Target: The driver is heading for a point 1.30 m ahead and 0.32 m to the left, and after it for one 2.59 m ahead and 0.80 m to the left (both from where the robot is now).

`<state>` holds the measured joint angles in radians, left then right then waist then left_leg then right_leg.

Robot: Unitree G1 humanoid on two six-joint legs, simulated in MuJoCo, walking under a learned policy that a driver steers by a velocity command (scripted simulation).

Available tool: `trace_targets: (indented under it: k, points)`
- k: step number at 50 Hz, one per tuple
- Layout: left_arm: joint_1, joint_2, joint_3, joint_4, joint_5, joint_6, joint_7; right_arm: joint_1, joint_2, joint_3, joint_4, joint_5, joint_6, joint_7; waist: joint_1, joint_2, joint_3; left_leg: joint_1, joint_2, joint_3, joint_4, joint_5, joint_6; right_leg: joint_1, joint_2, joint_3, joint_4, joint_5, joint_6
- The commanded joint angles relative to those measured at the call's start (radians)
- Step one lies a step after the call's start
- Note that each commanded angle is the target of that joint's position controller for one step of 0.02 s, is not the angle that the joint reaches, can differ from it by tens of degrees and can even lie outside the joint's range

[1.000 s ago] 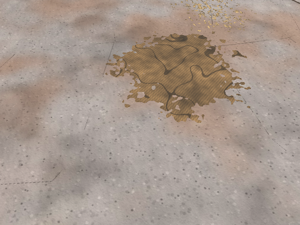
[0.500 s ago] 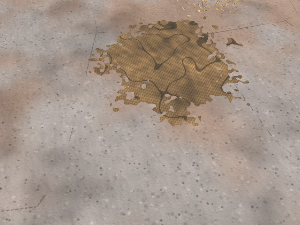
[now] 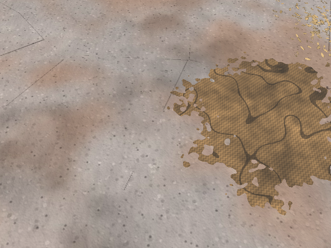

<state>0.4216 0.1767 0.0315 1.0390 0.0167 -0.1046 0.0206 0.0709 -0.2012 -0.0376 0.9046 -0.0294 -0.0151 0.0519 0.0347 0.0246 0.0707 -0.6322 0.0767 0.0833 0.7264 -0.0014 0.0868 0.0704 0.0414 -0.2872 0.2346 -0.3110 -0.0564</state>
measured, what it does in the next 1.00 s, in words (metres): walks ahead, turning left: left foot, then right foot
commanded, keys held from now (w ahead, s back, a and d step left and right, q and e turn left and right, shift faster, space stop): w+q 0.12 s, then q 0.46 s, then no key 0.38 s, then w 0.04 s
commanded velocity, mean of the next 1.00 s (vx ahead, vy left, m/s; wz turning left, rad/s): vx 0.18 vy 0.00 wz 0.45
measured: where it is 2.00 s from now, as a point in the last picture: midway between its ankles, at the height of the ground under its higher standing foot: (152, 204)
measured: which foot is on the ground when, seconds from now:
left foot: up 0.00-0.10, down 0.12-0.70, up 0.72-1.00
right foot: down 0.00-0.14, up 0.16-0.68, down 0.70-1.00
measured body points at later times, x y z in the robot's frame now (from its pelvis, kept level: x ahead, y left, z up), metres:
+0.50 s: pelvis +0.22 +0.03 +0.00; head +0.27 +0.06 +0.45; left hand +0.31 +0.32 -0.12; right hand +0.33 -0.24 -0.12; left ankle +0.19 +0.07 -0.74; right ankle +0.37 -0.10 -0.67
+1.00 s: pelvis +0.30 +0.00 +0.00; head +0.34 -0.01 +0.45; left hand +0.27 +0.28 -0.11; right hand +0.51 -0.19 -0.14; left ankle +0.21 +0.10 -0.71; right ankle +0.39 -0.05 -0.74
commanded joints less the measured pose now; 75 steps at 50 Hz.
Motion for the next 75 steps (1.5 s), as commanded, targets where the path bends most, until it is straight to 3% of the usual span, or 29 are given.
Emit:
trace_targets:
  k: [1,4,6,7,8,9,11,14,22,29,34,35,36,37,38,40,48,53,54,55,56,57,59,63,69,72,73,74,75]
  points:
    - [0.062,0.146,0.025,-0.02,0.001,0.003,0.016,-0.096,-0.03,0.001,-0.088,-0.005,-0.012,0.005,-0.004,-0.09,0.039,0.042,-0.053,0.072,-0.085,-0.047,0.031,0.008,-0.295,0.047,-0.006,0.776,-0.051]
    - [0.037,0.188,0.038,-0.027,0.009,0.024,0.028,0.026,-0.069,-0.02,-0.061,-0.008,-0.009,-0.003,-0.071,-0.136,-0.041,0.2,-0.142,0.107,-0.103,-0.209,0.098,0.068,-0.314,0.012,0.23,1.136,-0.052]
    - [0.012,0.209,0.045,-0.049,0.008,0.04,0.017,0.247,-0.126,-0.053,0.002,-0.017,-0.02,-0.017,-0.168,-0.106,-0.158,0.485,-0.181,0.066,-0.231,-0.226,0.156,-0.043,-0.312,0.006,0.601,0.979,-0.04]
    - [0.006,0.176,0.04,-0.082,0.002,0.037,0.012,0.339,-0.211,-0.082,0.017,-0.029,-0.025,-0.031,-0.201,0.0,-0.238,0.704,0.015,-0.187,-0.266,-0.254,0.215,-0.272,-0.265,0.01,0.919,0.523,-0.006]
    - [0.001,0.109,0.035,-0.171,-0.023,0.03,-0.007,0.278,-0.301,-0.103,-0.02,-0.014,-0.012,-0.036,-0.121,0.222,-0.298,0.938,0.293,-0.762,-0.369,-0.008,0.4,-0.704,-0.007,0.106,1.296,-0.271,0.064]
    - [-0.12,0.176,0.043,-0.194,-0.012,0.021,-0.005,0.296,-0.28,-0.097,-0.018,0.014,-0.003,-0.043,-0.147,-0.004,-0.251,0.886,0.276,-0.663,-0.395,0.215,0.375,-0.785,-0.066,0.291,1.28,-0.185,0.057]
    - [-0.116,0.148,0.037,-0.19,-0.02,0.009,0.001,0.191,-0.194,-0.076,-0.022,0.022,-0.013,-0.054,-0.061,-0.088,-0.091,0.658,0.202,-0.424,-0.396,0.514,0.288,-0.724,-0.132,0.304,1.119,-0.071,0.057]
    - [-0.09,0.139,0.042,-0.196,0.025,0.066,-0.001,0.141,-0.151,-0.056,-0.038,0.034,-0.03,-0.058,0.003,-0.062,-0.088,0.509,0.089,-0.292,-0.409,0.605,0.215,-0.598,-0.14,0.305,0.97,-0.055,0.089]
    - [-0.272,0.153,0.032,-0.297,0.011,0.111,-0.001,0.263,-0.206,-0.065,-0.048,0.023,-0.008,-0.067,-0.055,0.038,-0.132,0.559,0.021,-0.304,-0.346,0.661,0.121,-0.689,-0.108,0.292,0.742,0.11,0.115]
    - [-0.376,0.183,0.022,-0.356,-0.004,0.105,0.009,0.306,-0.23,-0.074,-0.076,0.007,0.021,-0.08,-0.094,0.058,-0.095,0.655,0.062,-0.446,-0.264,0.624,0.137,-0.697,-0.06,0.335,0.583,0.045,0.081]
    - [-0.2,0.195,0.023,-0.316,0.002,0.08,0.02,0.197,-0.225,-0.068,-0.11,0.025,0.023,-0.079,0.006,0.055,-0.101,0.515,-0.019,-0.449,-0.118,0.509,0.034,-0.298,-0.03,0.317,0.187,0.2,0.016]
    - [-0.146,0.249,0.033,-0.318,0.012,0.068,0.028,0.211,-0.184,-0.054,-0.134,0.038,0.013,-0.077,0.013,-0.073,-0.18,0.43,-0.089,-0.388,0.047,0.26,-0.017,-0.119,-0.206,0.481,0.144,0.503,-0.034]
    - [-0.176,0.322,0.041,-0.344,-0.003,0.081,0.027,0.336,-0.142,-0.052,-0.13,0.037,0.02,-0.083,-0.048,-0.281,-0.242,0.256,-0.297,-0.24,0.286,-0.619,-0.053,-0.002,-0.473,0.767,0.17,1.024,-0.203]
    - [-0.141,0.283,0.034,-0.327,-0.024,0.094,0.018,0.37,-0.197,-0.061,-0.103,0.003,0.036,-0.089,-0.052,-0.214,-0.268,0.235,-0.263,-0.237,0.432,-0.712,-0.061,-0.082,-0.506,0.848,0.151,0.984,-0.282]
    - [-0.185,0.223,0.018,-0.335,-0.022,0.096,0.015,0.322,-0.21,-0.066,-0.087,-0.005,0.046,-0.087,-0.059,-0.109,-0.178,0.222,-0.235,-0.261,0.487,-0.631,-0.069,-0.158,-0.436,0.747,0.135,0.828,-0.26]
    - [-0.277,0.18,0.002,-0.345,-0.004,0.102,0.014,0.254,-0.194,-0.061,-0.095,0.007,0.063,-0.072,-0.074,-0.121,-0.1,0.23,-0.193,-0.251,0.417,-0.519,-0.094,-0.248,-0.3,0.564,0.083,0.557,-0.165]
    - [-0.218,0.222,0.008,-0.279,0.008,0.102,0.001,0.181,-0.141,-0.016,-0.063,0.019,0.088,-0.063,-0.028,-0.2,-0.111,0.387,-0.152,-0.138,-0.016,-0.473,-0.109,-0.257,-0.231,0.495,0.036,0.232,-0.141]
    - [-0.182,0.251,0.033,-0.242,-0.005,0.145,-0.015,0.276,-0.135,0.002,0.005,0.004,0.044,-0.058,-0.076,-0.17,-0.039,0.644,-0.159,-0.05,-0.344,-0.373,-0.007,-0.487,-0.191,0.528,-0.034,-0.393,-0.081]
    - [-0.215,0.216,0.027,-0.257,-0.008,0.144,-0.015,0.312,-0.156,0.002,0.018,-0.006,0.031,-0.063,-0.099,-0.095,-0.005,0.703,-0.096,-0.147,-0.432,-0.459,0.036,-0.59,-0.153,0.488,0.043,-0.396,-0.04]
    - [-0.299,0.158,0.012,-0.307,-0.023,0.131,-0.02,0.378,-0.229,-0.013,0.032,-0.011,0.021,-0.072,-0.14,0.113,0.001,0.736,0.098,-0.446,-0.557,-0.723,0.114,-0.743,-0.049,0.351,0.264,-0.316,0.013]
    - [-0.375,0.171,0.014,-0.34,-0.011,0.12,-0.023,0.37,-0.28,-0.034,0.052,0.001,0.013,-0.071,-0.154,0.217,0.103,0.615,0.269,-0.681,-0.704,-0.847,0.183,-0.805,0.006,0.253,0.468,-0.148,0.027]
    - [-0.365,0.217,0.03,-0.328,-0.002,0.112,-0.026,0.3,-0.227,-0.02,0.039,-0.003,0.001,-0.074,-0.103,0.098,0.146,0.566,0.247,-0.635,-0.709,-0.759,0.175,-0.79,-0.05,0.32,0.561,-0.058,0.021]
    - [-0.258,0.218,0.038,-0.282,0.011,0.094,-0.046,0.236,-0.208,-0.019,0.028,0.011,-0.023,-0.073,-0.04,0.1,0.08,0.611,0.163,-0.494,-0.692,-0.57,0.131,-0.748,-0.064,0.313,0.616,0.006,0.029]
    - [-0.315,0.173,0.031,-0.289,0.015,0.083,-0.065,0.318,-0.167,-0.012,0.068,0.016,-0.054,-0.065,-0.068,0.101,0.048,0.628,0.104,-0.345,-0.657,-0.353,0.124,-0.726,-0.082,0.255,0.609,0.071,0.055]
    - [-0.409,0.165,0.023,-0.342,0.01,0.08,-0.065,0.382,-0.213,-0.026,0.096,0.005,-0.062,-0.062,-0.096,0.116,0.063,0.586,0.143,-0.31,-0.583,-0.172,0.118,-0.572,-0.074,0.217,0.384,0.036,0.029]
    - [-0.204,0.186,0.042,-0.276,0.009,0.066,-0.042,0.348,-0.225,-0.029,0.097,0.013,-0.06,-0.058,0.013,0.052,-0.004,0.472,0.103,-0.24,-0.37,0.084,0.07,-0.216,-0.007,0.18,0.244,0.091,-0.007]
    - [-0.046,0.235,0.062,-0.228,0.02,0.053,-0.027,0.341,-0.204,-0.022,0.091,0.015,-0.064,-0.055,0.079,-0.029,-0.105,0.381,0.035,-0.166,-0.137,0.122,0.041,0.003,-0.065,0.257,0.216,0.05,-0.031]
    - [0.12,0.367,0.091,-0.207,0.034,0.046,-0.017,0.346,-0.111,0.003,0.039,0.034,-0.069,-0.05,0.128,-0.277,-0.236,0.119,-0.095,-0.059,0.231,-0.185,-0.02,0.229,-0.358,0.685,0.079,-0.221,-0.118]
    - [0.129,0.363,0.088,-0.18,0.015,0.051,-0.025,0.334,-0.16,-0.014,0.039,0.011,-0.069,-0.051,0.094,-0.267,-0.222,0.012,-0.143,-0.135,0.403,-0.502,-0.007,0.153,-0.446,0.962,-0.051,-0.275,-0.16]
